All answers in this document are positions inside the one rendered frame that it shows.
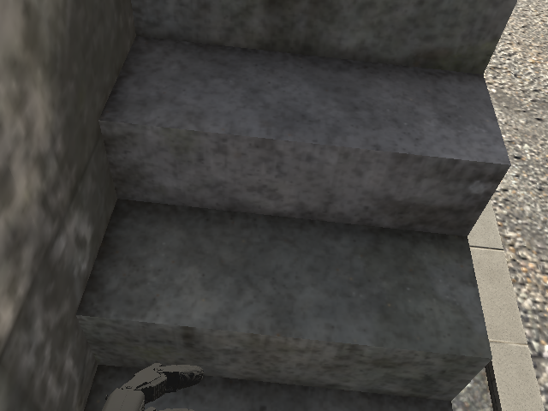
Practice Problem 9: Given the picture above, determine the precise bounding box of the left robot hand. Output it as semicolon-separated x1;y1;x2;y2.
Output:
102;363;204;411

